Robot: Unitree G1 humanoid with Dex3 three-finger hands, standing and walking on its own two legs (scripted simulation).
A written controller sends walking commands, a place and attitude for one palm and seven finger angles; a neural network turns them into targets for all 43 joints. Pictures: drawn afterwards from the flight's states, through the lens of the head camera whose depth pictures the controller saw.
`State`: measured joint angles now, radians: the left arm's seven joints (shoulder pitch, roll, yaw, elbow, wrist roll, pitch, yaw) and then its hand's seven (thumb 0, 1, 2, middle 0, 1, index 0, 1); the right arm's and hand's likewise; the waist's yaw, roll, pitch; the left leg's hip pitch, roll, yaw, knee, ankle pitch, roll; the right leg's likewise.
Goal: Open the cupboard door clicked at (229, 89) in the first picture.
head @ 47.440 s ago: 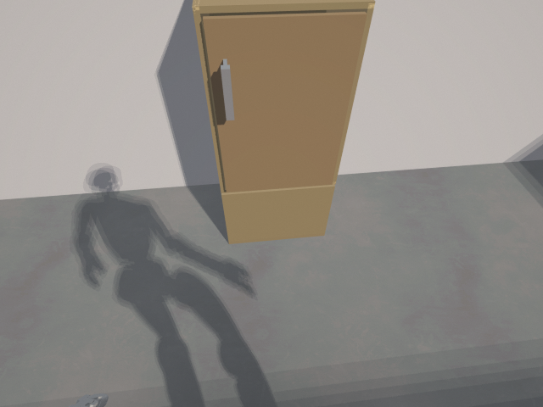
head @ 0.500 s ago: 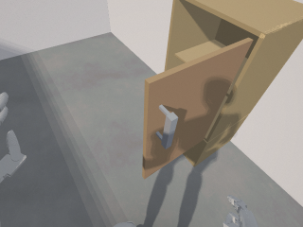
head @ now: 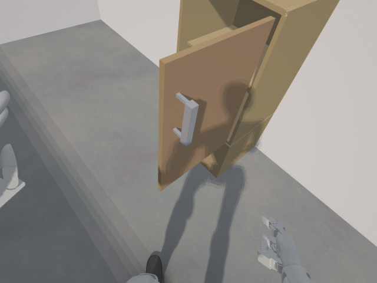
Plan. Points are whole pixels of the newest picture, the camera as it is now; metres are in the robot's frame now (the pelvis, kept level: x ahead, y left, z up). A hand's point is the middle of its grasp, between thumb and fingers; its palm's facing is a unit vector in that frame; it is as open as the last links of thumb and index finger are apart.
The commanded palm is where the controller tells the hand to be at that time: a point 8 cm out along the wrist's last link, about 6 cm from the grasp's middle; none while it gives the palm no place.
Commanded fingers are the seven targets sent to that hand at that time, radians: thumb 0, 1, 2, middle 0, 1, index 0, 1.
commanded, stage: stop stepping back and stand still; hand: left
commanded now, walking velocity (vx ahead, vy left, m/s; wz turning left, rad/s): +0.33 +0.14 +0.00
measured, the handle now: (183, 120) +0.49 +0.06 +0.03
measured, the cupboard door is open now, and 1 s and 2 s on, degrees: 90 90 90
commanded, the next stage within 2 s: let the arm hang, fingers relaxed in 1.10 s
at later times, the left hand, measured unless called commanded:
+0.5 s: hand out of the picture +0.12 +0.25 +0.18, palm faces +0.40 -0.77 -0.49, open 7.4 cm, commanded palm +0.08 +0.29 +0.19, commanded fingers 0.00 0.90 0.90 -0.20 -0.30 -0.20 -0.30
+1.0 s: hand out of the picture +0.12 +0.29 +0.16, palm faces +0.42 -0.78 -0.46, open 7.4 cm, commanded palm +0.06 +0.32 +0.19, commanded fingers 0.00 0.90 0.90 -0.20 -0.30 -0.20 -0.30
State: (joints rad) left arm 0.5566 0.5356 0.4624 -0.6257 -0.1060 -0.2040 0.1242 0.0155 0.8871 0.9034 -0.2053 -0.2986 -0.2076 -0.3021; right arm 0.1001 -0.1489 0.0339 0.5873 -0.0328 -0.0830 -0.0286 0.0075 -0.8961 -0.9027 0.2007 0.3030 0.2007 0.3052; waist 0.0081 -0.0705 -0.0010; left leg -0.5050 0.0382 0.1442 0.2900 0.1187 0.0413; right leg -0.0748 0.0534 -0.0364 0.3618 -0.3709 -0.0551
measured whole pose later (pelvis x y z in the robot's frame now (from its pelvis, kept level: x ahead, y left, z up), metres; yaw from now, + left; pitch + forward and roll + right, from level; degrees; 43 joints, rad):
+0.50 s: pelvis -0.06 -0.01 +0.01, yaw +0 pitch -1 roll +0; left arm 0.64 0.44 0.41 -0.50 -0.04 -0.21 0.14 0.01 0.88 0.90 -0.21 -0.30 -0.21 -0.30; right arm 0.31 -0.20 0.00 0.69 0.00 -0.11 -0.07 0.01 -0.90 -0.90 0.20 0.30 0.20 0.30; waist 0.00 -0.01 -0.06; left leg -0.41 0.00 0.01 0.73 -0.30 0.00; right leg -0.12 0.05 -0.01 0.45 -0.33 -0.05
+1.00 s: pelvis -0.07 +0.02 +0.01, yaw +1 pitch -1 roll -1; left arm 0.55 0.40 0.39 -0.44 -0.05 -0.19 0.13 0.01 0.89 0.90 -0.21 -0.30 -0.21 -0.30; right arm 0.20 -0.18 0.03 0.61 0.00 -0.13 -0.07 0.01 -0.90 -0.90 0.20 0.30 0.20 0.30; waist 0.01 0.01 0.02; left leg -0.28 0.01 0.04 0.44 -0.15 0.03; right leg -0.11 0.02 -0.03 0.39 -0.27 -0.01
